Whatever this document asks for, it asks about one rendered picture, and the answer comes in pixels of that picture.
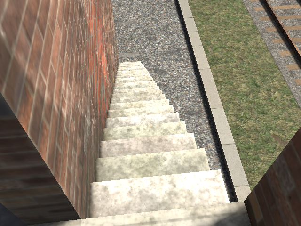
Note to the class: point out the stairs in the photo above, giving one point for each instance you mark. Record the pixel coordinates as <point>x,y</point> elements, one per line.
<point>148,162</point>

